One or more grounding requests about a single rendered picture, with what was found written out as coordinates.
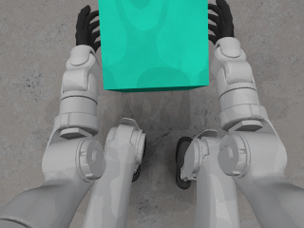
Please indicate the right robot hand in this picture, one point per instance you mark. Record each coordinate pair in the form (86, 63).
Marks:
(224, 21)

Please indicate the left robot forearm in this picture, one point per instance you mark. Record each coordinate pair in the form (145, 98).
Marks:
(79, 97)

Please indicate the robot right upper arm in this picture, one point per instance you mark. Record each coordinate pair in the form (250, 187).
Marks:
(257, 161)

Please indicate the carton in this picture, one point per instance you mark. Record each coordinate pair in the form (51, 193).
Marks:
(154, 45)

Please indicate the robot left upper arm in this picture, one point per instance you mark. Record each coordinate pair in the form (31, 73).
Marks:
(70, 168)

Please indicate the left robot hand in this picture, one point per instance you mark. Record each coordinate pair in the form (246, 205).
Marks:
(84, 34)

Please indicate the left robot thigh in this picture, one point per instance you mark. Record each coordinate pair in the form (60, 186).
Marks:
(109, 201)

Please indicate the right robot forearm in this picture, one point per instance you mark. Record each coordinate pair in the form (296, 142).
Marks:
(237, 91)

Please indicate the robot right foot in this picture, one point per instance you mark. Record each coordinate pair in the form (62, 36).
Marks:
(181, 149)

